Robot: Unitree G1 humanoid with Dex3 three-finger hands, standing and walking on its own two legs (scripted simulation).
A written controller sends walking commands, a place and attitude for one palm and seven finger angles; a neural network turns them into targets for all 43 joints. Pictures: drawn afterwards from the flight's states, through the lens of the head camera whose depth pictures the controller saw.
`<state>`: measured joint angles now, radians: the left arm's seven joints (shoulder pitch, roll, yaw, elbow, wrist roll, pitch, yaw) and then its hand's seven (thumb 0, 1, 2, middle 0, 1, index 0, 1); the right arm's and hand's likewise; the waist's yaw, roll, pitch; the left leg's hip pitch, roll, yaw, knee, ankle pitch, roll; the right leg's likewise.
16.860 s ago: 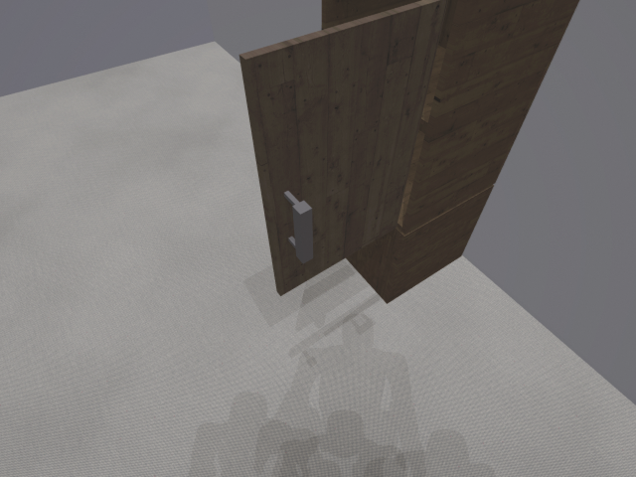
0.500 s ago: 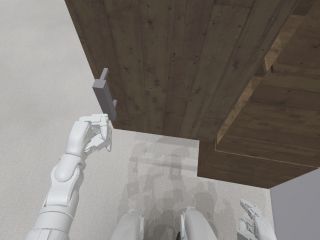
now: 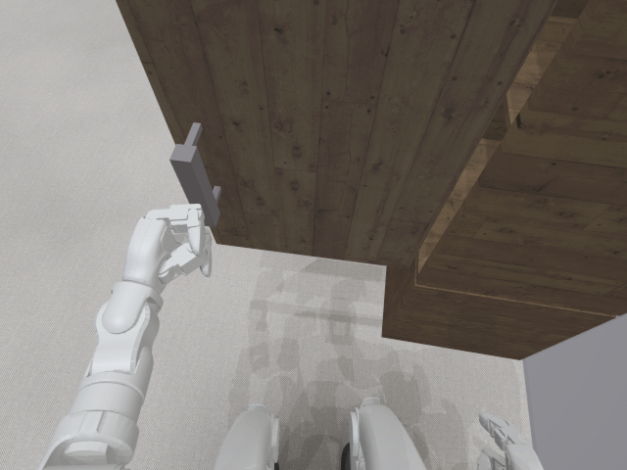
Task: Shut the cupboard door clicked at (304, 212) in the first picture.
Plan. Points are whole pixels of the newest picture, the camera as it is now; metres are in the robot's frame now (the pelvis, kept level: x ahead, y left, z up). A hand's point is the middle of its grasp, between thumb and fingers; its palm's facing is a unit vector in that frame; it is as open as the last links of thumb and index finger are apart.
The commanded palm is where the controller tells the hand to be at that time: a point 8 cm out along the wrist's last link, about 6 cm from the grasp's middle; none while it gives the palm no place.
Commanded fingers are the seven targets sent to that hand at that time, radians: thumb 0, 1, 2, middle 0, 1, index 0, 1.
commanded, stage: push the door shut along its arc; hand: left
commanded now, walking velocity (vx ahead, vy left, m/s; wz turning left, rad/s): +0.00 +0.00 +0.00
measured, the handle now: (202, 177) +0.50 +0.16 +0.03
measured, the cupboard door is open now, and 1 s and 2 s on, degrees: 92 80 72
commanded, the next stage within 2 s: pull the fist back off the door in 1.98 s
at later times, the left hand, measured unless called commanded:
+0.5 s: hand (210, 220) +0.42 +0.14 +0.04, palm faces -0.26 -0.96 -0.05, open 3.1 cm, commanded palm +0.42 +0.18 +0.03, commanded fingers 0.00 0.90 0.90 -1.30 -1.50 -1.30 -1.50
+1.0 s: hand (242, 188) +0.48 +0.10 +0.03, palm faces -0.40 -0.91 -0.06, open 3.1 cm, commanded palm +0.48 +0.14 +0.03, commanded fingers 0.00 0.90 0.90 -1.30 -1.50 -1.30 -1.50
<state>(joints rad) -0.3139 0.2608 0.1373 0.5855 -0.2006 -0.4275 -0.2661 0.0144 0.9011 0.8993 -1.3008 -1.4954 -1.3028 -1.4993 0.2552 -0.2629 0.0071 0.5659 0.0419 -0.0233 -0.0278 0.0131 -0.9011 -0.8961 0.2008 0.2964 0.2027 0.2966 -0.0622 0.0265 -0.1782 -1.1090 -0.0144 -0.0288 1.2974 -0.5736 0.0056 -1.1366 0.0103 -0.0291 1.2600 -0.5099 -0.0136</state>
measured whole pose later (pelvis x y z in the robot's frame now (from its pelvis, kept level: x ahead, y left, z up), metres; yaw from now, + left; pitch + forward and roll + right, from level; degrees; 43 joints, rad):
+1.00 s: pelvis -0.01 +0.02 -0.02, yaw -1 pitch +27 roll -3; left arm -0.89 0.38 0.15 1.06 -0.12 -0.38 -0.40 0.01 0.90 0.90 -1.30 -1.50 -1.31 -1.50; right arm 0.30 -0.26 0.03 0.62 0.02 0.02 -0.01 0.01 -0.90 -0.90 0.20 0.30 0.20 0.30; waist -0.16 0.04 -0.16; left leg -1.28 -0.02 -0.03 1.39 -0.58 0.03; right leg -1.29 0.01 -0.03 1.32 -0.50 0.01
